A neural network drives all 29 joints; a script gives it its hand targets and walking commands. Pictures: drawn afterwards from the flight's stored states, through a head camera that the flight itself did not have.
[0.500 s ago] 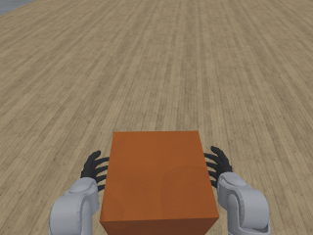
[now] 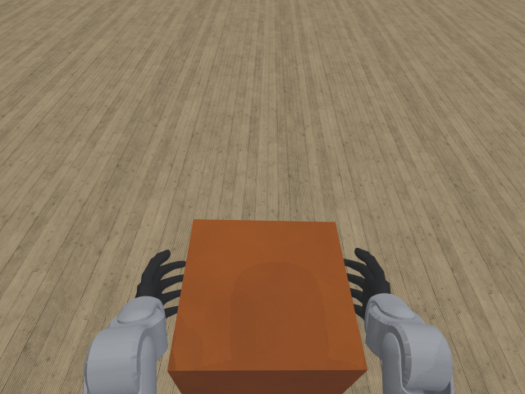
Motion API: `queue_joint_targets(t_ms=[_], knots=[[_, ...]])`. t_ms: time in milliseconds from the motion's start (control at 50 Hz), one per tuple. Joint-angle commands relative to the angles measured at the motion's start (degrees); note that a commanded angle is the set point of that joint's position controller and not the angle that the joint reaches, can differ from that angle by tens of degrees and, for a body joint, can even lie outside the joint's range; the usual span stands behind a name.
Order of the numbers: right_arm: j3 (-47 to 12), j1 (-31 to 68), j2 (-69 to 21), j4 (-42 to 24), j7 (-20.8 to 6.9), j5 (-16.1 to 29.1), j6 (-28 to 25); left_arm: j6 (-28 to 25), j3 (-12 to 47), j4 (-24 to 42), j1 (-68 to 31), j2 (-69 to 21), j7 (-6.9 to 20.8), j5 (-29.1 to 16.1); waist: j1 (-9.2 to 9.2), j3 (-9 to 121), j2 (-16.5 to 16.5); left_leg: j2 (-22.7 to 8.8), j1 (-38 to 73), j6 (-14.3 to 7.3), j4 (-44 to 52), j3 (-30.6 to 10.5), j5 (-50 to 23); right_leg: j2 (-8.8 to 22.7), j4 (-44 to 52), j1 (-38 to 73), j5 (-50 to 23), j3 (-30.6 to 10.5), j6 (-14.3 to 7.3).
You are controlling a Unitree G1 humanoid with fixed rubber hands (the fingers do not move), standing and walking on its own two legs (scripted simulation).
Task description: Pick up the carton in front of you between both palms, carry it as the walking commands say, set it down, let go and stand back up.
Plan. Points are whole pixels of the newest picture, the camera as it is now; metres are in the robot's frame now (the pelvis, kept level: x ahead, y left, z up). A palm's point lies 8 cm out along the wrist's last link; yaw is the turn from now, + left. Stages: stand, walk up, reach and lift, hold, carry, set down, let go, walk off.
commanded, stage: carry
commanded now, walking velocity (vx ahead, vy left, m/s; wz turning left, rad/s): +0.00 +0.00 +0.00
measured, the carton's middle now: (261, 321) +0.25 -0.01 -0.01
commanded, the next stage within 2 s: none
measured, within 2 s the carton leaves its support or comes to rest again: neither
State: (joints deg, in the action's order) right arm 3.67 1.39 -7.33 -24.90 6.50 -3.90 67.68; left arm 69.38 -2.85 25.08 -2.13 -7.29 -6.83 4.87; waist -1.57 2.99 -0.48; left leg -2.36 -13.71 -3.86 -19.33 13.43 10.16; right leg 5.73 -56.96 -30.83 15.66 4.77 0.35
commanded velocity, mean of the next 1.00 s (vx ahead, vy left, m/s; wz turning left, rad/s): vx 0.00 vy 0.00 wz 0.00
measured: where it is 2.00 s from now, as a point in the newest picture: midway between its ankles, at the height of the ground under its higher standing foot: outside the picture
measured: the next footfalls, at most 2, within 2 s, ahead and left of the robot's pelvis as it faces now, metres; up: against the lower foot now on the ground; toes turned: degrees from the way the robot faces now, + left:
right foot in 0.22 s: +0.32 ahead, -0.12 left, +0.00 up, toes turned +23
left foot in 0.40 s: +0.21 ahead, +0.09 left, +0.00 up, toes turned +13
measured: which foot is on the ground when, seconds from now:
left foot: down 0.00-0.26, up 0.28-0.38, down 0.40-1.00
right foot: up 0.00-0.20, down 0.22-1.00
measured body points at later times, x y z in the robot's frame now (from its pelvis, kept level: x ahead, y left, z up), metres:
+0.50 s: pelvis +0.25 -0.02 -0.01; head +0.25 -0.03 +0.44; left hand +0.50 +0.14 +0.08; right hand +0.52 -0.16 +0.08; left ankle +0.17 +0.09 -0.75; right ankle +0.28 -0.11 -0.75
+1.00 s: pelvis +0.30 -0.01 -0.01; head +0.29 -0.01 +0.44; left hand +0.55 +0.16 +0.08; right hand +0.57 -0.14 +0.08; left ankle +0.18 +0.08 -0.74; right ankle +0.28 -0.12 -0.74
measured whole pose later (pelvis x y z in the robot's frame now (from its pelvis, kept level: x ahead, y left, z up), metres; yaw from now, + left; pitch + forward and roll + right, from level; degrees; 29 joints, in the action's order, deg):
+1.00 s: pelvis +0.30 -0.01 -0.01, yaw +4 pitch +4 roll -1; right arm 4.1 4.4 -7.3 -26.0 6.2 -4.6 70.5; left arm 71.3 -3.6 26.3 -4.1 -7.3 -6.9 4.9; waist -0.3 6.9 0.5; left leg -3.4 -6.0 1.8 -27.0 9.6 19.0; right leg 3.4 -29.8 -15.8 13.2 10.8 0.0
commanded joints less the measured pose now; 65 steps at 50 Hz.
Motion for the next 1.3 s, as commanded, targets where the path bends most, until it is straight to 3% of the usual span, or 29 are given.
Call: queue_joint_targets(t_ms=[0,60,100,140,180,200,220,240,260,280,300,320,360,400,420,460,540,600,660,800,940,1040,1160,1280], knots=[[-41.1,24.5,-54.3,-7.9,-12.4,21.7,-1.6,-3.7,41.1,7.6,-23.6,-55.6,10.1,-19.3,0.88,15.0,7.9,-14.0,16.3,-3.7,8.7,-10.7,-15.7,0.4,9.7,-3.9,-4.0,1.5,1.1],[-40.5,22.8,-51.3,-9.5,-11.9,20.8,-1.3,-3.3,41.4,10.0,-22.9,-52.8,9.6,-19.5,0.86,12.7,9.0,-11.4,16.1,-2.1,5.6,-4.6,-29.8,-1.9,20.1,-0.9,-9.1,4.9,1.0],[-39.7,21.4,-49.0,-9.9,-11.3,20.0,-0.6,-2.2,41.5,11.4,-23.2,-50.4,9.5,-20.1,0.54,11.9,9.8,-10.7,16.6,-1.1,3.3,-2.4,-35.4,-3.7,24.6,2.0,-14.8,6.5,0.9],[-38.9,20.7,-46.7,-10.1,-10.7,19.1,0.4,-1.0,40.9,11.7,-22.9,-47.8,9.5,-20.5,0.47,11.8,9.9,-10.1,16.7,0.4,-0.9,-0.9,-34.0,-4.5,29.1,7.2,-18.9,7.6,0.7],[-38.0,21.2,-44.2,-9.7,-10.3,18.6,1.7,0.2,39.7,11.1,-22.7,-45.5,9.5,-20.5,1.44,12.1,7.0,-7.8,12.9,3.6,-9.9,1.5,-32.5,-5.4,38.4,18.7,-27.4,9.4,0.8],[-37.7,21.5,-42.8,-9.5,-10.1,18.3,2.3,0.9,38.8,10.8,-23.1,-44.3,9.5,-20.2,1.47,13.9,4.7,-6.7,8.2,5.8,-14.6,0.6,-24.9,-1.0,37.9,27.4,-37.6,5.8,0.8],[-38.2,22.5,-42.2,-9.3,-9.8,18.7,3.2,1.4,37.8,9.8,-23.2,-43.4,9.5,-20.0,1.95,19.3,-4.9,-4.0,-1.8,7.6,-24.1,-1.6,-5.1,10.0,30.4,41.0,-62.8,-4.9,-4.0],[-38.7,22.5,-42.5,-8.8,-9.7,19.2,4.0,1.6,37.0,7.1,-20.9,-44.0,9.6,-19.7,2.79,24.5,-13.0,-0.5,-9.1,8.1,-31.0,-5.2,18.9,16.6,31.6,48.7,-66.9,-14.0,-11.3],[-39.1,22.5,-43.5,-8.7,-9.8,19.3,4.1,1.4,37.0,6.7,-19.9,-45.4,9.9,-20.0,2.61,24.0,-11.3,-0.6,-11.0,7.5,-32.2,-8.4,24.9,17.3,34.5,46.2,-62.0,-14.8,-13.1],[-39.5,23.5,-45.8,-8.1,-10.1,19.3,4.0,1.2,37.0,6.6,-20.9,-47.3,10.2,-20.1,2.20,23.7,-8.2,-1.7,-9.8,6.3,-28.1,-10.9,25.7,16.2,36.3,43.1,-53.7,-12.5,-12.3],[-39.9,25.4,-48.0,-8.1,-10.4,19.6,3.7,0.9,37.0,6.2,-22.2,-49.3,10.5,-20.2,1.87,21.6,-6.4,-3.1,-7.0,5.4,-19.1,-11.7,25.9,14.5,38.0,38.0,-46.0,-9.2,-10.0],[-40.4,27.4,-49.8,-8.5,-10.7,20.3,3.3,0.4,37.4,6.4,-24.1,-51.2,10.7,-20.6,1.88,20.3,-7.9,-2.7,-4.4,5.1,-12.0,-10.8,23.5,12.6,39.0,35.2,-40.7,-7.3,-8.0],[-41.2,28.1,-52.5,-8.5,-10.9,20.6,2.5,-0.2,38.0,7.7,-26.1,-52.8,11.0,-21.4,1.51,21.8,-7.5,-1.5,2.2,5.2,-4.7,-7.7,10.0,9.6,38.0,32.2,-30.2,-3.2,-5.9],[-41.4,27.9,-53.2,-9.0,-10.9,20.3,1.8,-0.6,38.8,9.1,-27.5,-52.9,11.4,-21.6,1.32,22.3,-3.6,-4.4,6.3,5.8,-1.1,-8.4,-1.0,7.0,36.0,28.8,-23.3,0.4,-4.0],[-41.1,28.7,-53.0,-9.3,-10.8,19.9,1.7,-0.6,39.2,10.1,-29.1,-52.7,11.4,-21.8,1.60,20.6,-0.8,-6.7,4.9,5.7,-1.9,-10.0,-6.4,5.3,33.7,28.5,-23.0,1.8,-3.0],[-39.8,27.6,-51.1,-8.0,-10.6,19.4,2.4,0.1,38.9,8.4,-27.8,-51.2,11.1,-21.5,1.57,19.0,1.8,-8.2,6.4,5.6,-6.7,-9.5,-18.0,4.6,29.9,26.1,-31.8,1.5,-2.6],[-37.9,23.5,-48.9,-4.0,-10.4,18.2,3.0,1.0,38.1,5.5,-24.3,-48.9,10.6,-20.2,1.43,20.0,1.8,-7.3,6.8,5.4,-9.9,-9.2,-29.9,4.3,24.6,25.9,-42.9,1.5,-2.3],[-38.1,25.2,-49.9,-4.0,-10.7,18.8,2.8,0.8,38.6,5.9,-26.3,-50.0,10.6,-20.5,1.35,19.3,2.1,-7.0,7.6,5.7,-10.1,-8.8,-33.3,3.3,24.0,24.1,-41.1,2.2,-1.7],[-38.8,26.9,-50.9,-5.1,-10.9,19.6,2.4,0.5,39.1,6.8,-27.7,-51.0,10.6,-21.0,1.26,18.6,2.3,-6.7,8.3,5.8,-9.8,-8.3,-34.7,2.6,24.3,23.6,-39.5,2.4,-1.2],[-39.1,26.5,-50.1,-6.2,-10.6,19.9,2.3,0.4,39.0,7.3,-26.4,-50.2,10.3,-20.8,1.17,18.5,0.8,-5.6,8.3,6.2,-8.1,-7.0,-32.1,2.4,24.9,26.4,-43.6,2.3,-1.4],[-38.7,25.7,-49.0,-5.6,-10.6,19.5,2.7,0.8,38.7,6.9,-26.1,-49.2,10.2,-20.3,1.15,17.1,2.4,-6.4,11.1,5.9,-8.0,-6.6,-36.1,1.5,26.2,24.0,-37.3,3.1,-0.7],[-38.4,26.1,-47.9,-3.5,-11.0,18.7,2.2,0.4,38.4,4.4,-26.5,-48.4,10.7,-19.6,1.13,16.9,1.7,-6.7,9.9,5.7,-7.7,-6.7,-32.0,2.7,25.8,24.7,-38.8,2.1,-1.2],[-37.2,27.4,-47.2,2.5,-12.5,16.6,-0.8,-2.8,36.6,-2.3,-27.4,-47.4,12.2,-17.1,1.25,16.7,1.9,-7.9,9.8,4.7,-8.3,-7.1,-29.7,3.4,24.8,22.7,-32.7,1.3,-1.6],[-35.9,31.3,-49.3,8.0,-14.1,14.1,-7.2,-9.0,35.1,-7.0,-31.9,-49.0,14.3,-15.4,1.25,15.7,0.8,-7.3,5.9,4.0,-7.8,-7.0,-16.4,4.1,25.6,22.3,-28.2,0.4,-2.2]])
